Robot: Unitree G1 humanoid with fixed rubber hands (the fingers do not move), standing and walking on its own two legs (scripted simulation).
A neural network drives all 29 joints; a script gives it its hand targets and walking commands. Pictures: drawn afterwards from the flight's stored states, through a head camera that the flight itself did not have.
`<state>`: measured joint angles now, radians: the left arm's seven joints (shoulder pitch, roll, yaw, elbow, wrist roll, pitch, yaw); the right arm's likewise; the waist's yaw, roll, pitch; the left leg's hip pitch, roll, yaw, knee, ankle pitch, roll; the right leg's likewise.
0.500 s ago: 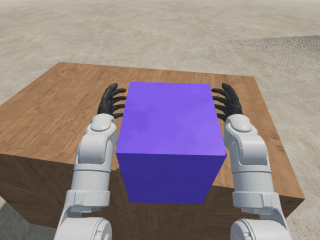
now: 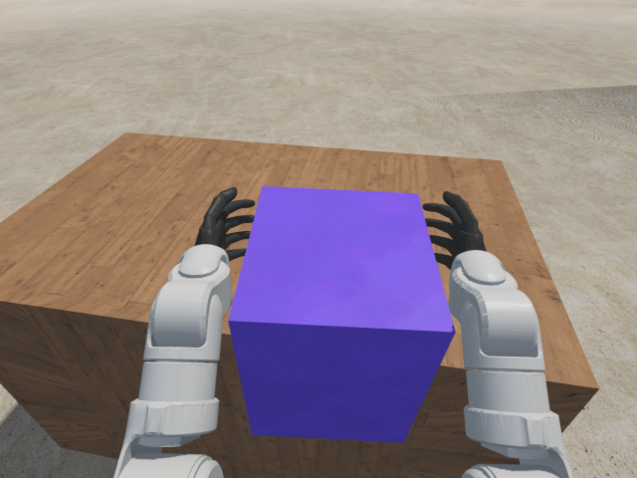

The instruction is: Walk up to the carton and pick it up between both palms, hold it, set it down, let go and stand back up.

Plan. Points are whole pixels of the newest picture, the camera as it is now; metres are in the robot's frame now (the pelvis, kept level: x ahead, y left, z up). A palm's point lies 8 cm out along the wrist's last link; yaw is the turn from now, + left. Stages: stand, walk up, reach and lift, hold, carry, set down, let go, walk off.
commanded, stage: hold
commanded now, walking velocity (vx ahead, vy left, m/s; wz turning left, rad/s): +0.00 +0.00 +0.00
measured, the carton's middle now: (333, 315) +0.33 +0.00 +0.09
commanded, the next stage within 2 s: none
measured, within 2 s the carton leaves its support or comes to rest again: neither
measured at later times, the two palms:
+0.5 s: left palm (206, 244) +0.35 +0.15 +0.19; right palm (450, 247) +0.36 -0.14 +0.18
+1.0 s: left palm (216, 244) +0.36 +0.14 +0.18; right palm (454, 243) +0.37 -0.15 +0.18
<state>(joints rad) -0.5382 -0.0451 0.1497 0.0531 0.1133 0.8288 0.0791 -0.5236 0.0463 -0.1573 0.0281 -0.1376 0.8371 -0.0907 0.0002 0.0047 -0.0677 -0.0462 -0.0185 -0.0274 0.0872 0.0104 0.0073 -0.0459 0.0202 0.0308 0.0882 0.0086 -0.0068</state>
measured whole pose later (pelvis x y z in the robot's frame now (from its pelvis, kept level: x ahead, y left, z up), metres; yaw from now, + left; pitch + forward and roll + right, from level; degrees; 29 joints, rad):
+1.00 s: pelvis +0.03 +0.00 +0.00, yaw +0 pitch -1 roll +0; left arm -0.43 -0.03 0.10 -0.08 0.08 0.78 0.13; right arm -0.45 0.03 -0.10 -0.06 -0.08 0.78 -0.12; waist 0.01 0.01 -0.08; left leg -0.01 -0.01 -0.03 0.01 0.01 0.00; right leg -0.01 0.03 0.04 0.03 0.00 -0.01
